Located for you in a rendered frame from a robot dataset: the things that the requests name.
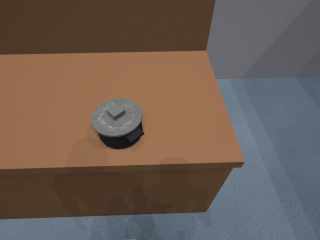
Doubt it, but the table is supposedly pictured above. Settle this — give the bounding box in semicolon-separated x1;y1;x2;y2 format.
0;0;245;220

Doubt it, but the knob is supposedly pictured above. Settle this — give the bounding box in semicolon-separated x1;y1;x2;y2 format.
106;104;126;120

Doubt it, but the pot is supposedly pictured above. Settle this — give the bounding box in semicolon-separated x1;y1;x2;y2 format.
98;122;144;149

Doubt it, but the lid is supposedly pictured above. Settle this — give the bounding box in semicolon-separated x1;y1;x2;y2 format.
91;98;143;138

